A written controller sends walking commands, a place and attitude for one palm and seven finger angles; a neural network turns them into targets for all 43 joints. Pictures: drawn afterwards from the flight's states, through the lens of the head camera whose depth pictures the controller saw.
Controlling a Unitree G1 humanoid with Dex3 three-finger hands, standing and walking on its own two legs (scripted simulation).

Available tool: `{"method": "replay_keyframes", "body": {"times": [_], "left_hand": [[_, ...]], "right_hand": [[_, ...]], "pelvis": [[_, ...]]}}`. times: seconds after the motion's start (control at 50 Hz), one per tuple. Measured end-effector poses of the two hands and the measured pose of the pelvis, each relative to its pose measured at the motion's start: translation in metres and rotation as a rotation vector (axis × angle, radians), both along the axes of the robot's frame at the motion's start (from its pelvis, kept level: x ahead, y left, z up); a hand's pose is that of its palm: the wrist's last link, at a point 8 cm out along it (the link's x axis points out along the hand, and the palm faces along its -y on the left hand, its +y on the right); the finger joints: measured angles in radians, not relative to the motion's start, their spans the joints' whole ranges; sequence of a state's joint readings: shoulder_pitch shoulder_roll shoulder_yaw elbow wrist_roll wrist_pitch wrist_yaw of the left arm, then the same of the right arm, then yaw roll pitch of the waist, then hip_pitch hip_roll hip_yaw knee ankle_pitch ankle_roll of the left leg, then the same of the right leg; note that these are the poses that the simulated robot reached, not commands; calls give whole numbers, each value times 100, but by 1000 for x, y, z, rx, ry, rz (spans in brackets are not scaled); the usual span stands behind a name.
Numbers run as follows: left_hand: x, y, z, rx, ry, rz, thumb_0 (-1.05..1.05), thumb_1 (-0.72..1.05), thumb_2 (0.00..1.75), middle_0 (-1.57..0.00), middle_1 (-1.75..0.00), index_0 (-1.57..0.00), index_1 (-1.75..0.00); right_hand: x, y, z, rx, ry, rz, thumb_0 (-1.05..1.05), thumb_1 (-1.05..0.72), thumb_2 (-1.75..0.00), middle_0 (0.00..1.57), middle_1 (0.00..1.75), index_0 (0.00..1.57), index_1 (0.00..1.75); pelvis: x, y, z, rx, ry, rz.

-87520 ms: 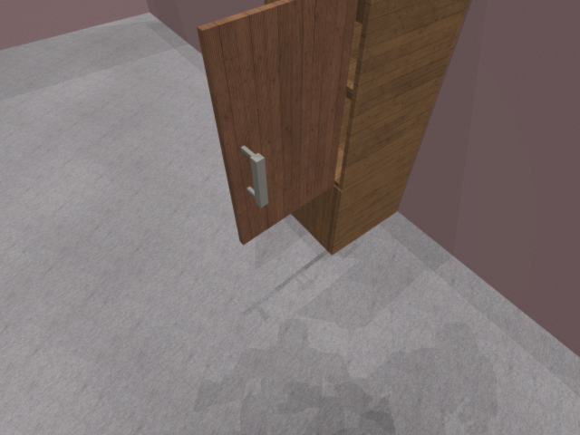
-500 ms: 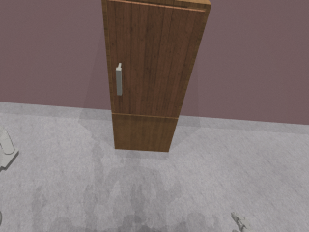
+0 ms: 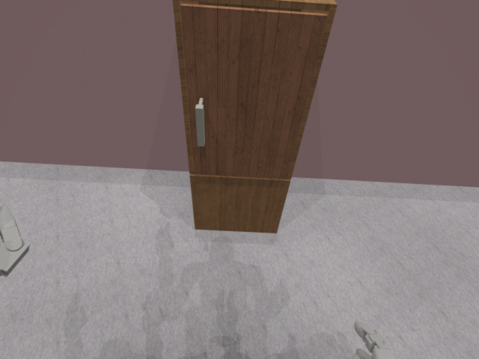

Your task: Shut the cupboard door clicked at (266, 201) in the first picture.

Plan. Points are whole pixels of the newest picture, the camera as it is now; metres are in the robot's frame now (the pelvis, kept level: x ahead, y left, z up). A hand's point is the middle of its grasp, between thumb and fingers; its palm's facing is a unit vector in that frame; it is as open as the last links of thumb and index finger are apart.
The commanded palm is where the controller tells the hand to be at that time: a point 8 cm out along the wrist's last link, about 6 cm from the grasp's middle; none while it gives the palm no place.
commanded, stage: stop stepping back and stand still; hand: left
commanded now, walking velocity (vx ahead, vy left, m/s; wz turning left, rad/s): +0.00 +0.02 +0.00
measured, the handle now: (201, 122) +0.81 +0.16 -0.07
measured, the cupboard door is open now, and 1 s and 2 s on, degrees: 0 0 0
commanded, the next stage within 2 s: let the arm hang, fingers relaxed in 0.02 s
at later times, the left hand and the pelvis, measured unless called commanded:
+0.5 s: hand out of the picture +0.02 +0.19 -0.17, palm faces +0.07 -0.98 -0.18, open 6.9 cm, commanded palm none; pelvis -0.01 +0.00 +0.00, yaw +2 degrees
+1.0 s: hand out of the picture -0.02 +0.21 -0.16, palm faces +0.03 -0.98 -0.22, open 7.3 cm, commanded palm none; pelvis -0.02 +0.02 +0.01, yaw +1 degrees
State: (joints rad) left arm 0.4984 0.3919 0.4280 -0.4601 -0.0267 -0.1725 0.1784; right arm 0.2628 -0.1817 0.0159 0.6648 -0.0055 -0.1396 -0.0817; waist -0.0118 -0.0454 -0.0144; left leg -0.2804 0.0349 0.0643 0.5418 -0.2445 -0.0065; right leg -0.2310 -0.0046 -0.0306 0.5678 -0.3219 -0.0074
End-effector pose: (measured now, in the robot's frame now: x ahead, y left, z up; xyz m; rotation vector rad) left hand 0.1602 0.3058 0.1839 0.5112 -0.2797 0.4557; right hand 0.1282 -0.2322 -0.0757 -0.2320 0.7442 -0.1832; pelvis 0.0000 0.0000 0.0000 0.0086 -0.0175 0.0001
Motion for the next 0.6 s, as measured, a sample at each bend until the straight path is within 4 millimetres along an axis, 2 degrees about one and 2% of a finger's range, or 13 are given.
{"method": "replay_keyframes", "body": {"times": [0.1,0.14,0.18,0.24,0.28,0.32,0.36,0.4,0.5,0.6], "left_hand": [[7,-13,11,38,6,-46,2,89,89,-21,-30,-21,-30],[11,-14,2,49,58,-60,2,89,89,-21,-30,-21,-30],[24,-10,-40,-5,246,-70,1,90,90,-20,-30,-21,-30],[26,-14,-136,-175,623,-47,0,90,90,-20,-30,-20,-30],[9,-26,-198,-284,861,-40,1,91,90,-19,-30,-20,-30],[-19,-45,-250,-386,1063,-41,1,91,89,-19,-30,-20,-30],[-54,-65,-289,-485,1232,-39,1,91,89,-20,-30,-20,-30],[-91,-84,-314,-581,1363,-24,1,92,89,-20,-30,-20,-30],[-147,-65,-325,-653,1462,123,-3,101,89,-21,-30,-21,-30],[-195,-49,-320,-643,1595,206,-1,97,89,-20,-30,-21,-30]], "right_hand": [[12,12,-1,65,-13,30,2,-90,-90,20,30,20,30],[17,12,-5,84,-14,41,1,-90,-89,20,30,20,30],[21,8,-19,97,23,70,1,-90,-89,21,30,20,30],[19,0,-38,90,101,74,1,-90,-89,21,30,20,30],[11,-6,-44,75,150,63,1,-90,-89,21,30,20,30],[-2,-11,-46,51,205,49,1,-90,-89,20,30,20,30],[-21,-15,-45,25,273,31,1,-91,-89,20,30,20,30],[-42,-18,-43,3,352,13,1,-91,-89,20,30,20,30],[-95,-16,-43,-15,548,-11,1,-91,-90,20,30,20,30],[-127,-5,-49,22,635,-47,1,-91,-90,20,30,20,30]], "pelvis": [[3,-4,3,-22,21,-5],[5,-3,2,-24,31,-2],[4,1,-1,-22,39,8],[0,7,-6,-13,34,17],[-3,8,-8,-6,24,24],[-6,8,-8,1,12,28],[-8,8,-7,3,2,29],[-9,7,-4,-2,-2,29],[-11,5,4,-22,1,43],[-12,9,8,-26,-7,37]]}}
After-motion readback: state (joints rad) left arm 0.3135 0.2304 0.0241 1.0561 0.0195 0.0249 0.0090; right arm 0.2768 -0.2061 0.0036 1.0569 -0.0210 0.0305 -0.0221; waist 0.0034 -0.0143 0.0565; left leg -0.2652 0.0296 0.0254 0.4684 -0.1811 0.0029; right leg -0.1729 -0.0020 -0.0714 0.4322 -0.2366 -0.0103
